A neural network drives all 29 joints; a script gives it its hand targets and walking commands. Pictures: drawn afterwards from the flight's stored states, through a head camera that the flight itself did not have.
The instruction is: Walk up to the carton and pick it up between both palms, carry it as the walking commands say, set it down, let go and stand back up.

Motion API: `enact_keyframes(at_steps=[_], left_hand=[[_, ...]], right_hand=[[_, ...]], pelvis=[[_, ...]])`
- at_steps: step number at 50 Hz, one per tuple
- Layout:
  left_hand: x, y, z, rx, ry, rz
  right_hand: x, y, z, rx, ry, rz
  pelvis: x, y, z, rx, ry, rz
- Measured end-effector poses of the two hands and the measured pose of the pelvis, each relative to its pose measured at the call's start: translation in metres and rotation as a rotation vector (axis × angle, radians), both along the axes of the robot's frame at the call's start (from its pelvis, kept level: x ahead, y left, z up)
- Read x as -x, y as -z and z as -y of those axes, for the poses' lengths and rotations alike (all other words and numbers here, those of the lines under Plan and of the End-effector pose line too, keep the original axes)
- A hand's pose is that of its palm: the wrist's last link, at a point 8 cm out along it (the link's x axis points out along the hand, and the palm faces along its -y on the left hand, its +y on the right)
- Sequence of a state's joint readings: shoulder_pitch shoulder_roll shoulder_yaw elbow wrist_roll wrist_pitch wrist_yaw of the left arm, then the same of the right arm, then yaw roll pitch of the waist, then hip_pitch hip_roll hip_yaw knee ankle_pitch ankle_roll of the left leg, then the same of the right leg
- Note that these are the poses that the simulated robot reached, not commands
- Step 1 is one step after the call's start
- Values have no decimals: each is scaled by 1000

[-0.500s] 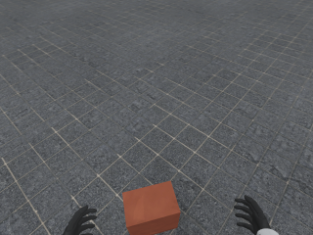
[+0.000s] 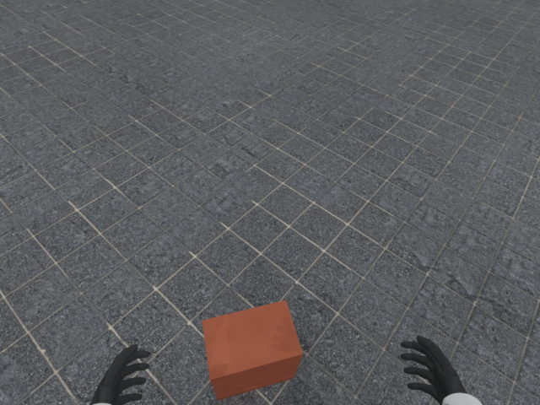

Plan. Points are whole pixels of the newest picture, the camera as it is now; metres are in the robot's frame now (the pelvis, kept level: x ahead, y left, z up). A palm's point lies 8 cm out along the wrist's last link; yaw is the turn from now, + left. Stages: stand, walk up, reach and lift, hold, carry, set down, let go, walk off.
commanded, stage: stand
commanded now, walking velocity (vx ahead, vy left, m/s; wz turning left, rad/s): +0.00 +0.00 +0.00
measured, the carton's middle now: (251, 351) +0.39 +0.05 -0.63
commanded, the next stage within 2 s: none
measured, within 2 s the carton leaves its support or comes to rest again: neither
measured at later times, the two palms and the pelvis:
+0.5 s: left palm out of the picture +0.15 +0.28 -0.10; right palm (463, 376) +0.19 -0.26 -0.05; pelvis +0.02 +0.00 +0.00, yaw +0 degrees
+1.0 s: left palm out of the picture +0.12 +0.29 -0.10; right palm (469, 386) +0.17 -0.26 -0.04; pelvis +0.00 +0.01 +0.00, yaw +0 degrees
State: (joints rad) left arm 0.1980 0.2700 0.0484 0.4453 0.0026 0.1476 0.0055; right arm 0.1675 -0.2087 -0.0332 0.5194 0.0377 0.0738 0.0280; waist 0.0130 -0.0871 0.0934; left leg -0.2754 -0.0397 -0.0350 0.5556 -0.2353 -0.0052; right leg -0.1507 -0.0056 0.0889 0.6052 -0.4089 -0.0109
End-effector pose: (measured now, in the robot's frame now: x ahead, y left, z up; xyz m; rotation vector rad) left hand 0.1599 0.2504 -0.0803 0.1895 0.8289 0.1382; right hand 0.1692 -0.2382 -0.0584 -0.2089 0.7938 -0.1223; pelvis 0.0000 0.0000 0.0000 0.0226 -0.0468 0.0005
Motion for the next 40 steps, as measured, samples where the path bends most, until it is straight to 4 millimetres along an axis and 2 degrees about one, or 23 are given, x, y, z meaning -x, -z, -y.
enact_keyframes(at_steps=[6,15,32,40], left_hand=[[6,6,-14,-58,10,-22],[6,12,-16,-71,3,-55],[13,15,-29,-86,-8,-70],[26,17,-32,-84,-14,-73]], right_hand=[[-7,-1,11,25,0,8],[-17,-4,27,69,-6,-2],[-21,-12,26,85,-2,32],[-15,-16,27,102,1,49]], pelvis=[[-7,0,4,-4,1,-9],[-16,0,6,-7,1,-23],[-18,-1,2,-1,2,-26],[-12,-1,-1,2,2,-17]])
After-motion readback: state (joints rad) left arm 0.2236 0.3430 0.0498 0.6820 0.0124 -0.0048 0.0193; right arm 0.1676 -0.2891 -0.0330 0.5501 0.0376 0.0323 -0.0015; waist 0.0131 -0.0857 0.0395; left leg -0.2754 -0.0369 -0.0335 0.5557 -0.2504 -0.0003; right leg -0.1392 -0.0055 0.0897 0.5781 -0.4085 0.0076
